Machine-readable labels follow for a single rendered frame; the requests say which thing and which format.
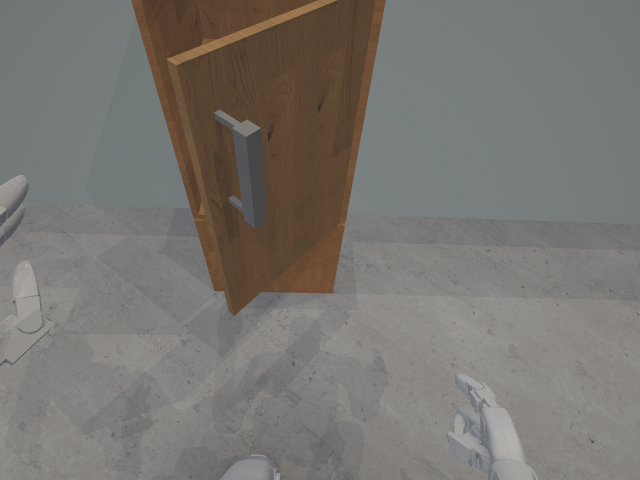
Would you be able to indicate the robot right forearm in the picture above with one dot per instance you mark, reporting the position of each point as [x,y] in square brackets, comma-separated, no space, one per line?
[510,469]

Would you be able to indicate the left robot thigh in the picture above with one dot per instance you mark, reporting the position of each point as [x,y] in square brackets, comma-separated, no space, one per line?
[251,469]

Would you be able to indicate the robot left shin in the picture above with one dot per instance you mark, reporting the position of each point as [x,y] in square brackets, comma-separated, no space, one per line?
[260,457]

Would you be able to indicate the handle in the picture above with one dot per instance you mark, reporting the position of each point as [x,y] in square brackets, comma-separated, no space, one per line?
[249,157]

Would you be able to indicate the cupboard door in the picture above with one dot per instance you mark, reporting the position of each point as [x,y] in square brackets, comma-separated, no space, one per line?
[298,77]

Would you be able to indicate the robot left hand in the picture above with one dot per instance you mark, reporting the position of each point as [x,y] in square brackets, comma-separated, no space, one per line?
[18,335]

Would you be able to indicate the robot right hand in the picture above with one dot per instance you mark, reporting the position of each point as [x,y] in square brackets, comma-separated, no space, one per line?
[493,435]

